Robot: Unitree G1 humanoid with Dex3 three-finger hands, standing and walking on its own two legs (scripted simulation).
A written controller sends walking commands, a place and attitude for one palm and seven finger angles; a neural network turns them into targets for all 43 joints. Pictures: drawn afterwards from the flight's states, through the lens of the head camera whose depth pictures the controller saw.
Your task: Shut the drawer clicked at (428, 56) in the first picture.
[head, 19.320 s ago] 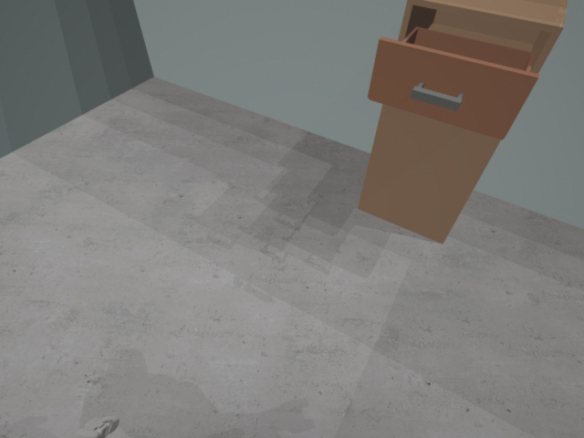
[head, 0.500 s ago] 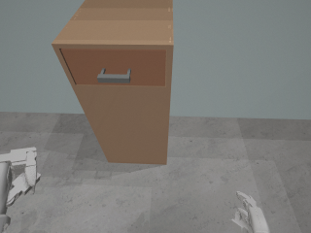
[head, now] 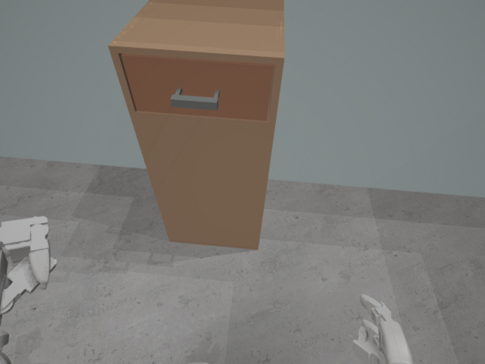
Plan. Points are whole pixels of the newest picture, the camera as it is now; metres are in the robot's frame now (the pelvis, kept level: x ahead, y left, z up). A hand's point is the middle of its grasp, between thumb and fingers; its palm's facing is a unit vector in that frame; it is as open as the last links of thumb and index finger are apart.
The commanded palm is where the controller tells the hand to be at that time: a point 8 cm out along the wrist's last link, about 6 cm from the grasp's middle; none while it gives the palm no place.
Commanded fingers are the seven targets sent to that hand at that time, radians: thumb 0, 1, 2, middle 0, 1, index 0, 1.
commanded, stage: step back with the hand held close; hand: left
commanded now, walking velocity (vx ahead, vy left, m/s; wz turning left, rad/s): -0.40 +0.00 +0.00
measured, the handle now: (196, 97) +0.70 +0.18 +0.06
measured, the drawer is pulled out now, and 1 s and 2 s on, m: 0.00 0.00 0.00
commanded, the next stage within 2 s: stop stepping back and stand still in 0.62 s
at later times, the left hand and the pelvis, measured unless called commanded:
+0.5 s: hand out of the picture +0.10 +0.23 +0.18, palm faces +0.31 -0.83 -0.47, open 3.2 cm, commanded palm +0.04 +0.29 +0.19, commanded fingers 0.00 0.90 0.90 -1.40 -1.60 -1.40 -1.60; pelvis -0.08 +0.01 +0.00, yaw +2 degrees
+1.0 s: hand out of the picture -0.06 +0.32 +0.20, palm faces +0.46 -0.84 -0.29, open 3.2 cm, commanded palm -0.08 +0.36 +0.19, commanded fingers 0.00 0.90 0.90 -1.40 -1.60 -1.40 -1.60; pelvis -0.21 +0.08 -0.02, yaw +0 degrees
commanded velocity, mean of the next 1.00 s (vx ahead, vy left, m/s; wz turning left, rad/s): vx -0.18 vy -0.03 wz -0.04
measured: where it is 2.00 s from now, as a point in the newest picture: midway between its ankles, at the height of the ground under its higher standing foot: outside the picture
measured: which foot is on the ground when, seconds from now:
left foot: down 0.00-0.84, up 0.86-0.98, down 1.00-1.00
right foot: down 0.00-0.10, up 0.12-0.20, down 0.22-0.58, up 0.60-0.84, down 0.86-1.00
